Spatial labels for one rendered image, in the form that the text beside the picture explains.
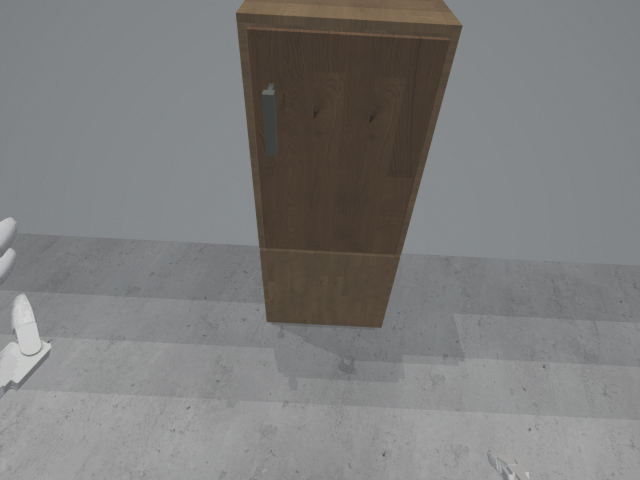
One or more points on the right robot hand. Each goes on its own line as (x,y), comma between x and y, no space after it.
(508,468)

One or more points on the cupboard door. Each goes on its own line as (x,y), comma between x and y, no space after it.
(352,113)

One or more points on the left robot hand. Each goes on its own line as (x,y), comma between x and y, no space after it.
(20,359)

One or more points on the handle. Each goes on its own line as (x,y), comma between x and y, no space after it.
(269,116)

